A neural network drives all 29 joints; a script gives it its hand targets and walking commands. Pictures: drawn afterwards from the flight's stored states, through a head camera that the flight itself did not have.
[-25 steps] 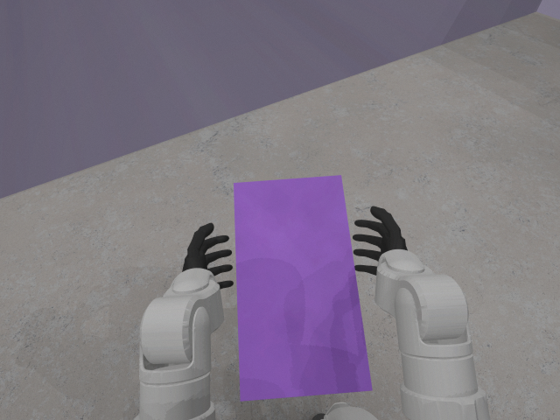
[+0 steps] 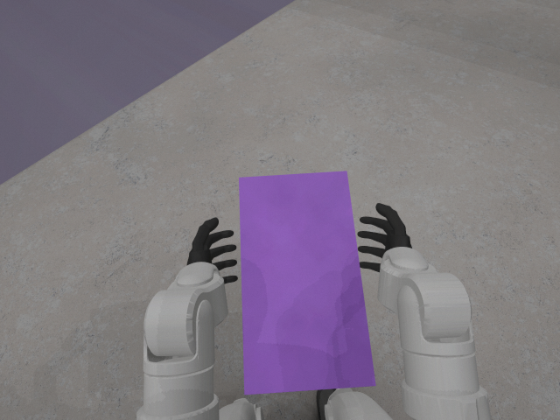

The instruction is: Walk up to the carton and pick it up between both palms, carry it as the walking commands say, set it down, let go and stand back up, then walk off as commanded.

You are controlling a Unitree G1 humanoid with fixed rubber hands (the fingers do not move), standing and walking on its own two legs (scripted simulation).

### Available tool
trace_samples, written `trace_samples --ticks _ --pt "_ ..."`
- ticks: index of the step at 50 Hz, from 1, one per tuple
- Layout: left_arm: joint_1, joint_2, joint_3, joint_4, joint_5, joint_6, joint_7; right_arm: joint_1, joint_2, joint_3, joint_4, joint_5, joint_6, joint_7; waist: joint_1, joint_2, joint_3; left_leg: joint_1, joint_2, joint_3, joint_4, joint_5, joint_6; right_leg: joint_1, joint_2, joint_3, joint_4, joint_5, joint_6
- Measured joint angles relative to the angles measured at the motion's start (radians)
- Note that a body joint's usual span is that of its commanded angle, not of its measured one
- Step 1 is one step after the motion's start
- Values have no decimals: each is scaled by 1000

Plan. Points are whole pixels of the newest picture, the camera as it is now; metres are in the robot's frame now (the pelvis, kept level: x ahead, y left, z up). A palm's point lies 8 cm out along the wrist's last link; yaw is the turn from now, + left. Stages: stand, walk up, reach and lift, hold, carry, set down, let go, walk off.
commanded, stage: carry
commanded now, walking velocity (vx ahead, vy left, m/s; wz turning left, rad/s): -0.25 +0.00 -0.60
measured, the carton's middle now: (298, 279) +0.33 -0.02 -0.03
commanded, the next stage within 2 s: none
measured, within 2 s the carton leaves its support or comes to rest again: neither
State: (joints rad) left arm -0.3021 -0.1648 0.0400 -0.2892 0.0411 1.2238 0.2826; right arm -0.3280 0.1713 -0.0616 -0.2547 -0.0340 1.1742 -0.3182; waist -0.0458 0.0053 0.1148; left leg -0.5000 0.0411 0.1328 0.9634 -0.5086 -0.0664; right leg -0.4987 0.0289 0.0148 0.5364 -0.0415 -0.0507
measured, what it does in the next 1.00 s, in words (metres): walks backwards, turning right: left foot, then right foot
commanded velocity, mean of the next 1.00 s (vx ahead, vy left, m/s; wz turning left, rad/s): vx -0.12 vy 0.00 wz -0.28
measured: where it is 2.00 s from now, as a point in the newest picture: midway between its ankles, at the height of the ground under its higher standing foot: outside the picture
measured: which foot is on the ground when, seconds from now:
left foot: up 0.00-0.12, down 0.14-0.44, up 0.46-0.78, down 0.80-1.00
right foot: down 0.00-0.14, up 0.16-0.42, down 0.44-0.82, up 0.84-1.00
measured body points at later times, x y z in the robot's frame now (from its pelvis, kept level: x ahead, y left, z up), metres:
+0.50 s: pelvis -0.24 -0.07 +0.00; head -0.21 -0.11 +0.45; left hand +0.09 -0.05 +0.08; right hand +0.02 -0.29 +0.07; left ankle -0.11 +0.06 -0.70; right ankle -0.21 -0.21 -0.72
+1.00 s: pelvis -0.45 -0.08 +0.01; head -0.46 -0.09 +0.46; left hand -0.13 -0.08 +0.10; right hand -0.22 -0.32 +0.11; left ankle -0.42 +0.01 -0.72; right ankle -0.46 -0.21 -0.68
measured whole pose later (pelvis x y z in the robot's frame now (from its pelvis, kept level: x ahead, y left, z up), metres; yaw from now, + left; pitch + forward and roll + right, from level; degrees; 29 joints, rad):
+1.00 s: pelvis -0.45 -0.08 +0.01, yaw -23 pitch -2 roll +0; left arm -0.26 -0.15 0.04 -0.27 0.07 1.28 0.27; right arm -0.31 0.17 -0.06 -0.26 -0.03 1.23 -0.26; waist -0.02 0.02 0.01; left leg -0.19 0.04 0.19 0.52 -0.30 0.04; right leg -0.46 0.02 0.06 0.89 -0.34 0.03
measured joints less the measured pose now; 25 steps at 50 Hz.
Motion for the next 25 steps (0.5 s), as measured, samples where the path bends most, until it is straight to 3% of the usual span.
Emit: trace_samples --ticks 3,5,7,8,10,11,13,14,16,19,22,23,25 --pt "0 0 0 -1 9 -6 0 -4 1 0 -2 5 0 2 0 -8 -1 64 -53 -2 -28 -1 0 -1 10 10 -80 87 -2" --pt "0 0 0 -6 15 -6 0 -6 2 0 -3 6 0 6 0 -22 -9 148 -84 -3 -149 -2 4 -2 20 18 -158 162 0" --pt "-1 0 3 -16 16 -5 0 -7 2 0 -3 6 -1 10 7 -53 -6 249 -99 12 -328 46 41 -1 32 30 -227 219 25" --pt "2 1 4 -16 16 -10 0 -7 3 0 -2 7 -1 14 17 -72 13 257 -95 28 -352 112 74 -12 37 35 -189 117 52" --pt "23 6 4 -14 15 -2 -5 -2 1 2 -2 9 11 31 30 -48 31 267 -50 53 -354 174 119 -85 71 30 182 -198 88" --pt "28 8 4 -14 15 10 -9 0 1 2 -2 10 19 35 31 -30 30 269 -27 57 -354 187 121 -114 74 31 389 -274 89" --pt "29 9 4 -16 16 23 -9 -1 2 1 -2 10 24 38 35 -2 21 261 15 64 -354 205 112 -123 58 33 675 -321 90" --pt "28 9 4 -18 16 24 -9 -2 2 1 -2 9 24 39 41 9 6 243 38 70 -354 216 104 -116 43 35 727 -325 90" --pt "27 9 4 -28 15 27 -9 -8 4 1 -2 3 24 39 57 26 -21 204 83 88 -355 241 89 -70 10 36 665 -343 90" --pt "22 7 4 -42 15 29 -9 -19 7 1 -2 -10 21 39 81 31 -46 150 142 124 -354 283 67 20 -32 36 426 -366 89" --pt "12 4 4 -43 15 29 -9 -24 8 1 -2 -20 18 31 88 22 -57 91 188 153 -334 321 39 122 -51 36 121 -242 89" --pt "8 2 2 -32 14 22 -10 -23 8 -1 -2 -24 12 27 85 38 -45 72 210 147 -309 297 33 119 -33 32 94 -224 84" --pt "6 2 -5 0 12 14 -15 -8 3 -1 -2 -25 7 19 58 46 -20 30 184 92 -203 108 1 90 -17 35 106 -191 64"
